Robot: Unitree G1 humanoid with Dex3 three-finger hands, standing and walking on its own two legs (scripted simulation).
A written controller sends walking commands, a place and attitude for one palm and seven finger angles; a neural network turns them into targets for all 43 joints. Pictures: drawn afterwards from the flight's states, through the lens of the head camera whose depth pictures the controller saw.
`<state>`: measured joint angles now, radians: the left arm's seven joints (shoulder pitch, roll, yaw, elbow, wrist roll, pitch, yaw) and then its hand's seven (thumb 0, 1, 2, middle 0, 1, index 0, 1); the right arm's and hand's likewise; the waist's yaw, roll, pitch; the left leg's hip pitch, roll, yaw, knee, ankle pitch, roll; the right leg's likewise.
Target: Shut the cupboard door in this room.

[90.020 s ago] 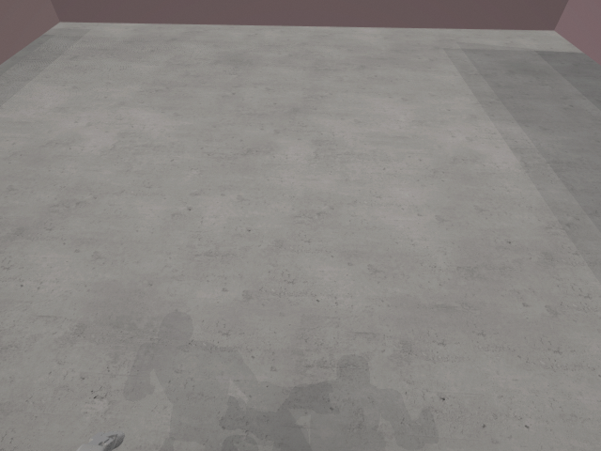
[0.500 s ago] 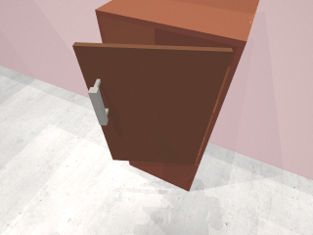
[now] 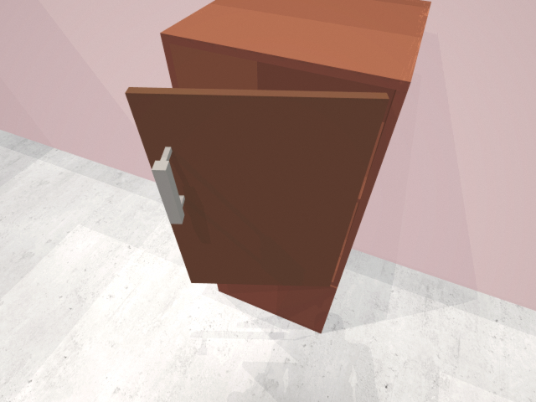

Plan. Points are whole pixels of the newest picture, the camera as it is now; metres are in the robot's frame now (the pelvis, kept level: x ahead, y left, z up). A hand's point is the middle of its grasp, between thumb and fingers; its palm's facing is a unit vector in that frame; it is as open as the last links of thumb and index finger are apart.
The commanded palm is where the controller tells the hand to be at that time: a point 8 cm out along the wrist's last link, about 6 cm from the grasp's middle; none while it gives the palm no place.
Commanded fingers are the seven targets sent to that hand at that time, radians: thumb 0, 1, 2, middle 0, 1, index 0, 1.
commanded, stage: look again from close up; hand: left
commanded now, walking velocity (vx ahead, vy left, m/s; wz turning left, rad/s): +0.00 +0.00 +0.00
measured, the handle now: (172, 186) +0.46 +0.20 +0.05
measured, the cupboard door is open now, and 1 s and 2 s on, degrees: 22 22 22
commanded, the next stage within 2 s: shuffle to correct the standing spot in 0.42 s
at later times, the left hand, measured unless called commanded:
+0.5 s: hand out of the picture +0.04 +0.15 -0.17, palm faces +0.00 -0.98 -0.18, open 7.3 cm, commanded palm none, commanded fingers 0.00 0.90 0.90 -0.20 -0.30 -0.20 -0.30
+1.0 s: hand out of the picture +0.08 +0.16 -0.17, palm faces +0.00 -0.96 -0.27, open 7.3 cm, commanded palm none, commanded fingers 0.00 0.90 0.90 -0.20 -0.30 -0.20 -0.30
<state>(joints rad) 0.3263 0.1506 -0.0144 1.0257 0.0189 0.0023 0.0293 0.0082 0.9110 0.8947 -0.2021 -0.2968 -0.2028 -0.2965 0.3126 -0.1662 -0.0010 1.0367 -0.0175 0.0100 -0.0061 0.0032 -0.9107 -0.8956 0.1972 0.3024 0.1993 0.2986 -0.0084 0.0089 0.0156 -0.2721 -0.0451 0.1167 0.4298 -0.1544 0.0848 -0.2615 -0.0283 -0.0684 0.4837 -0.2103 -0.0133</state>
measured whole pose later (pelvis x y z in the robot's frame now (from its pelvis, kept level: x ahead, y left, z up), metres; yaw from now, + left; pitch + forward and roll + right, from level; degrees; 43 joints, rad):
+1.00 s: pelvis +0.01 -0.03 -0.01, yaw -1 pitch -1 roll +1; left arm 0.18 0.18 0.03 0.97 0.03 0.03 0.05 0.01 0.91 0.89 -0.20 -0.30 -0.20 -0.30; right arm 0.15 -0.18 -0.06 1.00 -0.02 0.05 -0.03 0.00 -0.91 -0.90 0.20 0.30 0.20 0.30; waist 0.00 0.02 0.10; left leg -0.35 -0.02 0.08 0.73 -0.39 0.02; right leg -0.30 0.00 -0.07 0.62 -0.30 -0.06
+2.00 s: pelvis +0.00 -0.02 +0.00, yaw +0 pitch -1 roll +0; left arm 0.25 0.15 0.01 1.08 0.02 -0.03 0.06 0.02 0.93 0.89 -0.20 -0.30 -0.20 -0.30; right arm 0.25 -0.16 -0.02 1.08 0.00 0.01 -0.04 0.01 -0.92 -0.90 0.20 0.30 0.20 0.30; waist 0.01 0.02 0.04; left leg -0.16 0.03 0.02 0.51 -0.34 -0.01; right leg -0.25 0.01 -0.08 0.48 -0.21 -0.04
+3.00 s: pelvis -0.02 -0.02 -0.08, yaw +2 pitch +12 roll +0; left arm 0.64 0.19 0.18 0.07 -0.29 -0.54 -0.34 0.02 0.90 0.89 -0.47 -0.59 -0.47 -0.59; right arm 0.12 -0.29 -0.09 0.47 0.01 -0.28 -0.02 0.01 -0.91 -0.90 0.20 0.30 0.20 0.30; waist 0.05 -0.05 -0.11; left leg -0.74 0.00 -0.02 1.12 -0.58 -0.01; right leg -0.82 -0.04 -0.11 1.08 -0.46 -0.04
